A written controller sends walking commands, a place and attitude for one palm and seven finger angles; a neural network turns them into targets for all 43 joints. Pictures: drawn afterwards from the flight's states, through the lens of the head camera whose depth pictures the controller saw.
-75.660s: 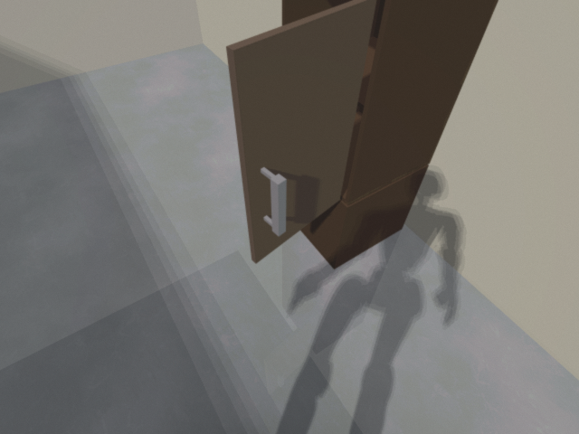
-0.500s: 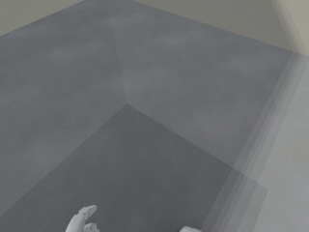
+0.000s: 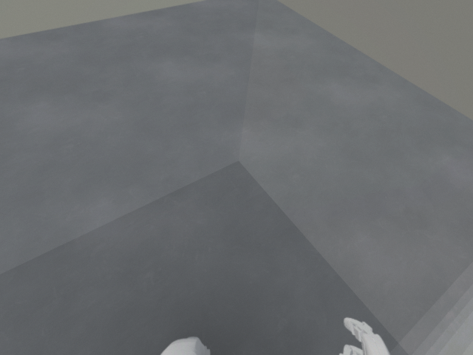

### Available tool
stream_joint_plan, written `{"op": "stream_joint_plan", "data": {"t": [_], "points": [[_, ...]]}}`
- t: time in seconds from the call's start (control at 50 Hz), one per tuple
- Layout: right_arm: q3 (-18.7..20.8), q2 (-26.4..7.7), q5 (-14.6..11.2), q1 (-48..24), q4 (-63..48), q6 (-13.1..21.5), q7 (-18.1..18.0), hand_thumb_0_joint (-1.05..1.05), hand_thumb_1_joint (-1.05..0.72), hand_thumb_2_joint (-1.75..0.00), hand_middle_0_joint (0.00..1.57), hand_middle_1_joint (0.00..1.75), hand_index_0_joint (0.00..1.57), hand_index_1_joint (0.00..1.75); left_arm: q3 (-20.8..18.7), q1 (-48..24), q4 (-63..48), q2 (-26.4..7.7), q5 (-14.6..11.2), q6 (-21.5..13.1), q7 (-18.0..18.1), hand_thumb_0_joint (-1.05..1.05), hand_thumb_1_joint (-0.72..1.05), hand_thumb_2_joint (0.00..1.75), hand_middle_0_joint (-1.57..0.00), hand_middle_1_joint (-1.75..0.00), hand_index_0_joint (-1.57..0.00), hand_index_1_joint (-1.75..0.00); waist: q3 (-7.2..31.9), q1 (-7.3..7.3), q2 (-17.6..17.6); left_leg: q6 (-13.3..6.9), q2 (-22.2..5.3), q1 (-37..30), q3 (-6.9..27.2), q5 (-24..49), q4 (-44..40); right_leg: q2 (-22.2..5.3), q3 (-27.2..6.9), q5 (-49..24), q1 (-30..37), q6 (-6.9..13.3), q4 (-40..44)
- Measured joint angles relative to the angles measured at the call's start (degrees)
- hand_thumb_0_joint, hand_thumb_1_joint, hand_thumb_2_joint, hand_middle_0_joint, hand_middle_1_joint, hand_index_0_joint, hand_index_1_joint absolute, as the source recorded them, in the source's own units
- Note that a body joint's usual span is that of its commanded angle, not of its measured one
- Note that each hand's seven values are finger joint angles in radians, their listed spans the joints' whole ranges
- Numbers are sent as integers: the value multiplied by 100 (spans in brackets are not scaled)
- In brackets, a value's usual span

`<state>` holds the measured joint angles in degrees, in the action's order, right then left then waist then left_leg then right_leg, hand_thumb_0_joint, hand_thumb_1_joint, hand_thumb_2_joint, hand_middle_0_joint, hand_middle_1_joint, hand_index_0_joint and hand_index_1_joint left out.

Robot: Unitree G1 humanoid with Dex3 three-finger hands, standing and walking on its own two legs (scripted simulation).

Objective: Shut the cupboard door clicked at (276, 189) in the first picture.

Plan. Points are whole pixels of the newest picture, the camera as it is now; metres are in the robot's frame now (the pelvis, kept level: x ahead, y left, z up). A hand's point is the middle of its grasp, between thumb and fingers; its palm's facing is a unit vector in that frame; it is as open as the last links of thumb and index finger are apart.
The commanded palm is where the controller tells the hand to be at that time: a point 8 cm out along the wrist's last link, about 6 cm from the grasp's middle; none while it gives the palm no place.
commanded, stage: turn to face it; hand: left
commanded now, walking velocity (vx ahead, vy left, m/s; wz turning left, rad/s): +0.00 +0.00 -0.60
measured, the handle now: out of the picture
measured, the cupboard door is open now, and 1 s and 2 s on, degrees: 21 21 21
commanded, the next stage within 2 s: none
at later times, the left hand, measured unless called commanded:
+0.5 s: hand (153, 354) +0.13 +0.16 -0.14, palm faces -0.22 -0.93 -0.28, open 7.4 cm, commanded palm none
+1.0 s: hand (176, 293) +0.24 +0.14 -0.15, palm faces -0.52 -0.83 -0.19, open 7.4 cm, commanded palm none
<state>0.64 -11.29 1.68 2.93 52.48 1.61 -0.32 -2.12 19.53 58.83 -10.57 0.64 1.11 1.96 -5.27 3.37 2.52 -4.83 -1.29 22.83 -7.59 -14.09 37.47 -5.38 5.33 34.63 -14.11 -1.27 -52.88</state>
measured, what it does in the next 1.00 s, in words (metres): steps on the spot, turning right: right foot, then left foot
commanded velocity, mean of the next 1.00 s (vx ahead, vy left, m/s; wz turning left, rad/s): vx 0.00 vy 0.00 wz -0.60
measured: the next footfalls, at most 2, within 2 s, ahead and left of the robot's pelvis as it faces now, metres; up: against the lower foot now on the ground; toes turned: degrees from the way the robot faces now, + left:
right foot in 0.40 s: +0.02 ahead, -0.14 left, +0.00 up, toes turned -20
left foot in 0.80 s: +0.14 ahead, +0.09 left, +0.00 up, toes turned -26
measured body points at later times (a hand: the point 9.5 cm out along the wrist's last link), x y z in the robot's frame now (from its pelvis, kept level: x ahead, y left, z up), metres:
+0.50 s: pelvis +0.01 -0.02 +0.01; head +0.03 -0.05 +0.46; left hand +0.14 +0.21 -0.12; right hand -0.01 -0.31 -0.14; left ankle +0.05 +0.08 -0.66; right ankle -0.02 -0.12 -0.72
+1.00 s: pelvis +0.04 +0.02 +0.02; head +0.09 +0.02 +0.47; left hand +0.27 +0.19 -0.13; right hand -0.04 -0.22 -0.11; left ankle +0.10 +0.11 -0.72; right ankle -0.06 -0.08 -0.64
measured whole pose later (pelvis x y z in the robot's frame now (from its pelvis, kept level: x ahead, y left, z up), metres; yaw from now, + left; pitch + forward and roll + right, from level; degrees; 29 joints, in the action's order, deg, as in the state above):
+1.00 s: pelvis +0.04 +0.02 +0.02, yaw -35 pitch +0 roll -3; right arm 0.3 -10.2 1.8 12.0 51.1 -0.6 -1.7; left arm -5.8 9.1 50.1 -15.4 1.2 5.3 -2.2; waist -4.8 0.4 1.5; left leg -0.8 -5.5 13.5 -7.4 -14.3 27.6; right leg -0.1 0.5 25.6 -27.7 -3.5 -62.1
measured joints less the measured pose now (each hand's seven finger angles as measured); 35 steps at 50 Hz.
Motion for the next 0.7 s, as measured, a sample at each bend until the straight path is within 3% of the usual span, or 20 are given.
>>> {"op": "stream_joint_plan", "data": {"t": [0.08, 0.18, 0.32, 0.4, 0.42, 0.46, 0.54, 0.62, 0.7], "points": [[-127, 175, 1, -77, -31, -81, -78, 0, -91, -89, 20, 30, 20, 30, -36, -148, -37, 105, 23, 165, -104, 1, 91, 90, -20, -30, -20, -30, 9, 39, -153, 16, -129, -325, -181, 126, -416, 159, -309, -309, -663, -14, -639], [-122, 326, -7, 58, 32, -220, -58, 0, -90, -89, 20, 30, 21, 30, -180, -256, -261, 105, 71, 281, -230, 1, 91, 90, -20, -30, -20, -30, 84, -11, -314, 49, -336, -562, -457, 188, -718, 164, -213, -740, -1043, -65, -491], [147, 96, -15, 404, 185, -298, -64, -1, -91, -89, 21, 30, 21, 30, -339, -425, -522, -13, 96, 320, -297, 1, 91, 90, -20, -30, -20, -30, 134, -193, -433, 183, -594, -638, -920, 57, -628, 211, -27, -1091, -780, -72, 515], [290, -171, -41, 656, 254, -358, -53, 0, -91, -89, 20, 30, 21, 30, -358, -449, -696, -125, 118, 223, -310, 1, 91, 90, -20, -30, -20, -30, 238, -246, -415, 347, -784, -444, -1186, -269, -44, 285, -32, -1548, -232, 105, 1669], [335, -263, -54, 692, 277, -397, -52, 0, -91, -89, 20, 30, 21, 30, -348, -501, -684, -108, 137, 180, -289, 1, 91, 90, -20, -30, -20, -30, 237, -238, -485, 465, -805, -272, -1027, -712, 330, 358, -63, -1430, -281, 193, 1630], [390, -412, -64, 743, 292, -512, -65, 0, -91, -89, 20, 30, 20, 30, -280, -561, -712, -66, 125, 132, -247, 1, 91, 90, -20, -30, -20, -30, 196, -244, -564, 597, -580, 143, -379, -1343, 1347, 446, -133, -1463, -319, 291, 1598], [400, -468, -60, 748, 238, -545, -59, 1, -91, -89, 20, 30, 20, 30, -227, -537, -737, -57, 88, 114, -177, 1, 91, 90, -20, -30, -20, -30, 182, -289, -434, 784, -236, 650, 281, -1006, 2540, 538, -434, -1853, -194, 317, 2105], [355, -391, -63, 780, 117, -478, -44, 1, -91, -89, 20, 30, 20, 30, -178, -566, -722, -90, 77, 124, -194, 1, 91, 90, -20, -30, -20, -30, 232, -363, -292, 905, -186, 612, 545, -726, 2246, 615, -680, -2072, -98, 299, 2472], [291, -281, -90, 758, 55, -445, -62, 1, -91, -89, 20, 30, 20, 30, -165, -655, -755, -109, 98, 132, -228, 1, 91, 90, -20, -30, -20, -30, 250, -321, -180, 934, -127, 236, 639, -907, 1323, 674, -935, -2105, -122, 236, 2494]]}}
